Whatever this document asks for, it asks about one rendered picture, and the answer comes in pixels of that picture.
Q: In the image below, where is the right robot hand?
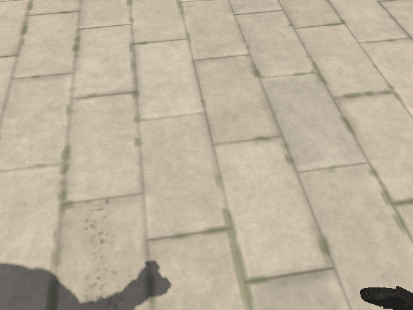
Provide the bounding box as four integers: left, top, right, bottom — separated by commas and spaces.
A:
360, 286, 413, 310

